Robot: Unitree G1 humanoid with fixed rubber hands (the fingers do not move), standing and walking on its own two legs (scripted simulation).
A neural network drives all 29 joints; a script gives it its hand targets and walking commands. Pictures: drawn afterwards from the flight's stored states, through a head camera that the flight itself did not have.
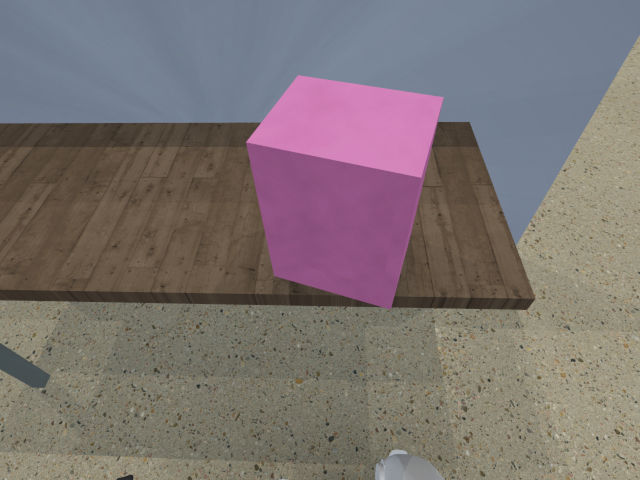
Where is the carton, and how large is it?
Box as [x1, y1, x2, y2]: [246, 75, 443, 309]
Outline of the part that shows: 298,75 246,142 274,275 390,309 409,239 443,97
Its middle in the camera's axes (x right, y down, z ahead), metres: +0.04 -0.07 +0.61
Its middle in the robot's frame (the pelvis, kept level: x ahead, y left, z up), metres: +0.52 +0.00 +0.04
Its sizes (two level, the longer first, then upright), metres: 0.216 0.175 0.292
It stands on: a table, 0.64 m high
